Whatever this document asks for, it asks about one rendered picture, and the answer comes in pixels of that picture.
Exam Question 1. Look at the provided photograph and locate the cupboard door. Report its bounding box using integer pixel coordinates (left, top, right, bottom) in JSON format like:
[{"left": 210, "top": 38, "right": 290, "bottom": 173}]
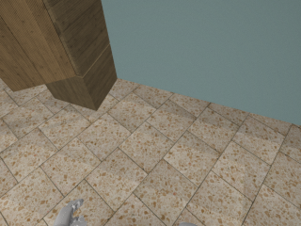
[{"left": 0, "top": 0, "right": 76, "bottom": 92}]

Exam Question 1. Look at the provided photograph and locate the robot left hand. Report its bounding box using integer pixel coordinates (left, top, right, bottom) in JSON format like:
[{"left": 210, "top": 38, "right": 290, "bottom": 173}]
[{"left": 53, "top": 199, "right": 87, "bottom": 226}]

